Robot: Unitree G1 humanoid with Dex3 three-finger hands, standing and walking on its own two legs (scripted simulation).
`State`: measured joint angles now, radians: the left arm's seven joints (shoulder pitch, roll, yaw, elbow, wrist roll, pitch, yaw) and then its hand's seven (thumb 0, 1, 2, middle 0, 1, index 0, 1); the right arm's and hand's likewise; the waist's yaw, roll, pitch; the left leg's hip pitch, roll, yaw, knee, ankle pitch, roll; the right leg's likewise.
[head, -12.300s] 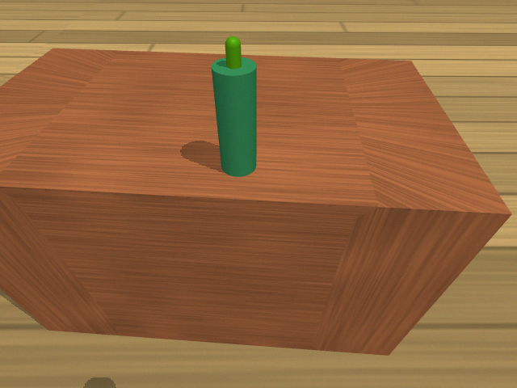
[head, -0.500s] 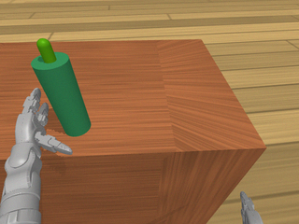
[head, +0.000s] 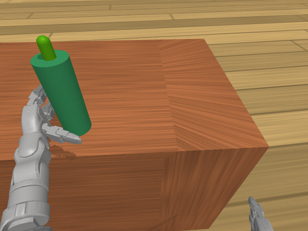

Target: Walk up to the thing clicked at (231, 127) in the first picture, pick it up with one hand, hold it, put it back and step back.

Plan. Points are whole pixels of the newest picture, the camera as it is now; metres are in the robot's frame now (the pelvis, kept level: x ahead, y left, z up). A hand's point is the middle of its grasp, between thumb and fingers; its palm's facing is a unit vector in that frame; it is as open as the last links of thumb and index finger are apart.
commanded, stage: close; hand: left
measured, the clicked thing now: (63, 90) +0.44 +0.22 +0.19
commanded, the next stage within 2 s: settle in 0.70 s
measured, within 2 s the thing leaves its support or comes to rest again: leaves its support in 1.34 s
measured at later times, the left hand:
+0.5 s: hand (68, 107) +0.43 +0.23 +0.13, palm faces +0.20 -0.98 +0.00, open 12.3 cm
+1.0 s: hand (68, 108) +0.43 +0.22 +0.13, palm faces +0.21 -0.98 -0.01, open 10.6 cm
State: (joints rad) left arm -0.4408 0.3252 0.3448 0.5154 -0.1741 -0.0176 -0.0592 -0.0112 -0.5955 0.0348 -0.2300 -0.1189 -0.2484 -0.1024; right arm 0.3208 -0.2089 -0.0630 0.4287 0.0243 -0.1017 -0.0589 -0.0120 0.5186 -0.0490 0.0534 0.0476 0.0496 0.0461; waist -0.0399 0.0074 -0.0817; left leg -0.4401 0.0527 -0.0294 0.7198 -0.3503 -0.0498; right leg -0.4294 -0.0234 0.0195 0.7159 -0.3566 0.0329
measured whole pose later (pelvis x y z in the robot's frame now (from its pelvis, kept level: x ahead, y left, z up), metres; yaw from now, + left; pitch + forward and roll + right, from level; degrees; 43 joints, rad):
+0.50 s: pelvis -0.01 +0.01 +0.00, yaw -1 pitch +7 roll -1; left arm -0.66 0.40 0.33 0.79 -0.15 -0.06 -0.07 -0.01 -0.38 0.38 -0.71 -0.56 -0.73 -0.54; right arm 0.31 -0.21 -0.05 0.42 0.02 -0.11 -0.04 -0.01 0.52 -0.05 0.05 0.05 0.05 0.05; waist -0.07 0.00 -0.09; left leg -0.54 0.05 -0.02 0.76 -0.35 -0.04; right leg -0.52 -0.02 0.03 0.74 -0.34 0.04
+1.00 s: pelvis +0.02 +0.01 -0.01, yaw +0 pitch +8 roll -1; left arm -0.51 0.33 0.30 0.55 -0.16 -0.01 -0.03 0.00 -0.42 1.04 -0.70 -0.88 -0.72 -0.87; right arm 0.34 -0.19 -0.04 0.38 0.03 -0.07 -0.04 -0.01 0.52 -0.06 0.05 0.05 0.05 0.05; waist -0.03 0.02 -0.11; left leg -0.51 0.05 -0.02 0.78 -0.40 -0.03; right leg -0.49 -0.03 0.03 0.75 -0.39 0.05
